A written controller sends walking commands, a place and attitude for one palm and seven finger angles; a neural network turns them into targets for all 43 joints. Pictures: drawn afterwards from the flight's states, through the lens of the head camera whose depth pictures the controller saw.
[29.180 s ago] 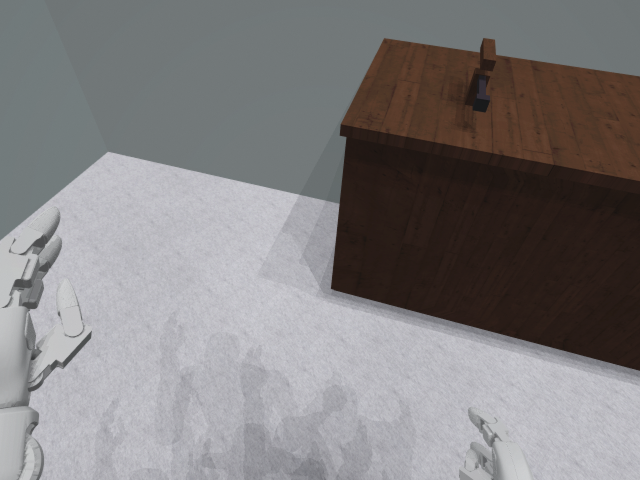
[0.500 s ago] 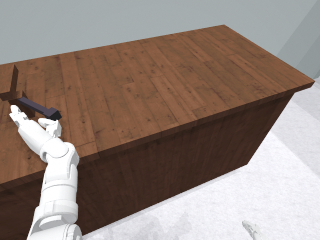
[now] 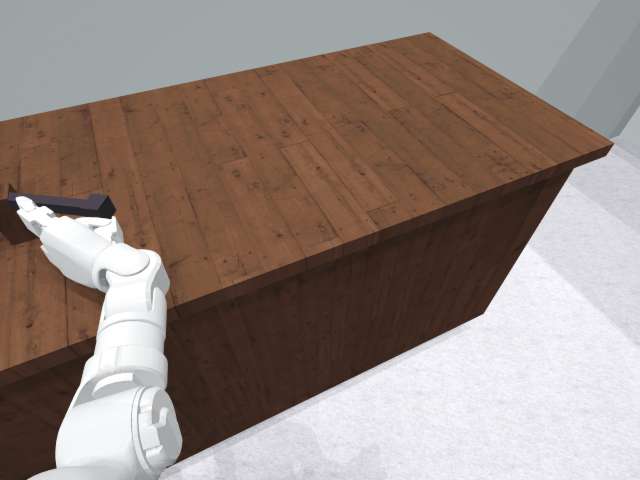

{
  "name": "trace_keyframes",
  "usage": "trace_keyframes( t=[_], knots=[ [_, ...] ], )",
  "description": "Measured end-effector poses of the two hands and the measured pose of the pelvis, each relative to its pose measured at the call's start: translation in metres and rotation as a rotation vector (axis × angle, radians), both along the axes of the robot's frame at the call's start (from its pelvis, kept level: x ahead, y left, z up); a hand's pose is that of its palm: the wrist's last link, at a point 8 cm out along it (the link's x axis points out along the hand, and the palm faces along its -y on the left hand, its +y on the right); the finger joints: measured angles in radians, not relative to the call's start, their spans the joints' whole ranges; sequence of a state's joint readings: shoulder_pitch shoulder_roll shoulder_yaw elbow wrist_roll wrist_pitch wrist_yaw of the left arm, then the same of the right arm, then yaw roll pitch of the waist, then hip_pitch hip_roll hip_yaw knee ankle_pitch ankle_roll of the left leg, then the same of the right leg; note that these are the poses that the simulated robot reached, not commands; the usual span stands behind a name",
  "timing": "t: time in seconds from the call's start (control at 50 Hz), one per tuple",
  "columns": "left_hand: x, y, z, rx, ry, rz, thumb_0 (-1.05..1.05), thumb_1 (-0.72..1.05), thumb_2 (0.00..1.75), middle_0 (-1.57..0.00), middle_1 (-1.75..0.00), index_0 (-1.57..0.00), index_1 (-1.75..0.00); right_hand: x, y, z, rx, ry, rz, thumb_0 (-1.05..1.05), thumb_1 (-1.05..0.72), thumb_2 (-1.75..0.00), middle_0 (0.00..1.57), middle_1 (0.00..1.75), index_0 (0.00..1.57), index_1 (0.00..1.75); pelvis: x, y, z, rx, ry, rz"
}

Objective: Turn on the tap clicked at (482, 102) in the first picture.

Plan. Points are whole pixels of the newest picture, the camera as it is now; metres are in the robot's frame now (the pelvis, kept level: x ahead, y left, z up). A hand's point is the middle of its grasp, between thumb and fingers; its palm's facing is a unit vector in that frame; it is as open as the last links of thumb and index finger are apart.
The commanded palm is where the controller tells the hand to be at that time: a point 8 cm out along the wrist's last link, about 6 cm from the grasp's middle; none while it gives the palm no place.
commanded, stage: push the lever round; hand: left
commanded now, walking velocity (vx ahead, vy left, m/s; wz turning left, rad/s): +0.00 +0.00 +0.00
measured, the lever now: (98, 209) +0.44 +0.31 +0.11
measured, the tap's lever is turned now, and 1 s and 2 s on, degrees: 57 74 74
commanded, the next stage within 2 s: lift the hand up off the lever in 0.56 s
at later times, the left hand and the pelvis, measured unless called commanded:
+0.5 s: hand (118, 211) +0.44 +0.28 +0.11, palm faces +0.88 -0.45 -0.11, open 7.8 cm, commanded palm +0.39 +0.29 +0.11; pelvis +0.01 +0.00 +0.00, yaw +0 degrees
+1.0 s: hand (116, 199) +0.45 +0.29 +0.11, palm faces +0.88 -0.46 -0.10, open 7.8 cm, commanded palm +0.40 +0.29 +0.12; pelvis +0.01 +0.00 +0.00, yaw -1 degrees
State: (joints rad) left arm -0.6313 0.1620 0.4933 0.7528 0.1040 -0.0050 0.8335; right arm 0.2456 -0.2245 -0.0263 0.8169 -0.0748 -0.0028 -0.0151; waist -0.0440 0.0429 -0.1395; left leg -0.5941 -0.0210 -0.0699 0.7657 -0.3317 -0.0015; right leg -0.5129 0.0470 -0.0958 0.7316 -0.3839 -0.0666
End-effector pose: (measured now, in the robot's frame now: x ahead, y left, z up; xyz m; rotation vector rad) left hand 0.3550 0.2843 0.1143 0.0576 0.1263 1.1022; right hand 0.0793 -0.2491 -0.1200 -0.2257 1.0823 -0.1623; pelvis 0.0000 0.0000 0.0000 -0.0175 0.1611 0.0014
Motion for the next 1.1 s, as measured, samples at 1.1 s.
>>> trace_keyframes(
  t=[1.1],
  knots=[
    [0.04,0.015,0.015,0.004,0.001,-0.007,0.02,0.9,0.9,-0.15,-0.15,-0.15,-0.15,-0.028,-0.001,0.005,0.01,0.095,-0.053,0.01,-0.91,-0.89,0.21,0.3,0.2,0.3,0.016,0.005,0.006,-0.006,0.013,-0.01]
  ],
)
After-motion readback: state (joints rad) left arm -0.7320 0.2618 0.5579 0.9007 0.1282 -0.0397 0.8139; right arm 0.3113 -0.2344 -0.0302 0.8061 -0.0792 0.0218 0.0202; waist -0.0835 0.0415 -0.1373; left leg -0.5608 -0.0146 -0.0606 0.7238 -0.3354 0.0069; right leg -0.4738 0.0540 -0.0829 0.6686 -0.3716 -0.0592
